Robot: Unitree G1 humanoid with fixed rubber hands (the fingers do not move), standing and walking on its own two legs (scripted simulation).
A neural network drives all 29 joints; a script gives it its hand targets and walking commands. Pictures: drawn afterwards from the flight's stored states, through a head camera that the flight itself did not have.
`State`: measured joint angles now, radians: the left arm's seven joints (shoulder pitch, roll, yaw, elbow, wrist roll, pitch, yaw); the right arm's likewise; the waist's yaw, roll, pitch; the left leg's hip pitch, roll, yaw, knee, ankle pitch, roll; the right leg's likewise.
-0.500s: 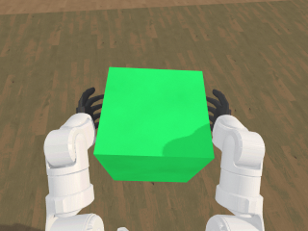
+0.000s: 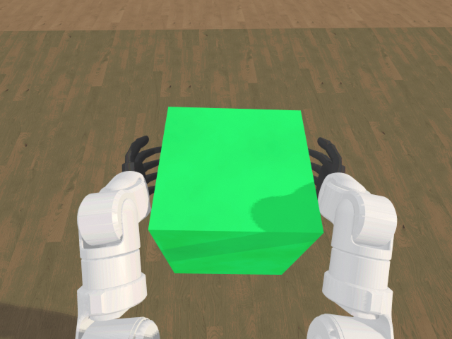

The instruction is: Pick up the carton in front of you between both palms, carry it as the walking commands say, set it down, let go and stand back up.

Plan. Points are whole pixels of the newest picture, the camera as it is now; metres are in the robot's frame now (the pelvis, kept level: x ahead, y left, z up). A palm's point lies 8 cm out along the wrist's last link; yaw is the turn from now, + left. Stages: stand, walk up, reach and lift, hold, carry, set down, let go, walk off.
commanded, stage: carry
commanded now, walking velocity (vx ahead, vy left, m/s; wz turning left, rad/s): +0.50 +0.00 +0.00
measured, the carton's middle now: (231, 200) +0.35 +0.02 +0.06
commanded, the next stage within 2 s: none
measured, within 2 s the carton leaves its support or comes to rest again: neither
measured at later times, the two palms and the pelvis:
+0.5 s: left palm (183, 54) +0.66 +0.15 +0.17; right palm (322, 67) +0.63 -0.15 +0.17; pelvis +0.30 +0.04 +0.05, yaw -1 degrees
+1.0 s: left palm out of the picture +0.96 +0.17 +0.23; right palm out of the picture +0.97 -0.13 +0.22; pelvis +0.62 +0.01 +0.08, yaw -1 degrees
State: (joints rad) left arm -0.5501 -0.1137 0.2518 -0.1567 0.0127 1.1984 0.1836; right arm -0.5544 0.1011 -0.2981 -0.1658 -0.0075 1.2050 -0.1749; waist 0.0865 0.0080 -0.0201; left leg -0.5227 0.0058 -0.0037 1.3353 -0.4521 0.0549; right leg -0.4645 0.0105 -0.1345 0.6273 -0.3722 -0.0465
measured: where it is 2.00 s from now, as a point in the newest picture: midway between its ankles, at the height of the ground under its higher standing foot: (239, 135)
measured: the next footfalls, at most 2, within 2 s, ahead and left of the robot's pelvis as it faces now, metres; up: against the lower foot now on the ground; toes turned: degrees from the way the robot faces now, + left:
left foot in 0.26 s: +0.35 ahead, +0.12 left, +0.04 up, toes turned +6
right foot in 0.64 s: +0.58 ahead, -0.09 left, +0.06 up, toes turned -7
